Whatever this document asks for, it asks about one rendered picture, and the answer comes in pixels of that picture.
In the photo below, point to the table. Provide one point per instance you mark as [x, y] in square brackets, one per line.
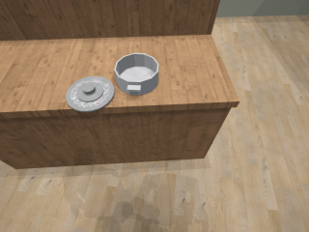
[47, 45]

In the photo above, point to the lid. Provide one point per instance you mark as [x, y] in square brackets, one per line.
[82, 102]

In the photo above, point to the pot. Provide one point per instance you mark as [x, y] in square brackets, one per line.
[137, 73]

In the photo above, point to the knob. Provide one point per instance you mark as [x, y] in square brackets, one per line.
[89, 88]

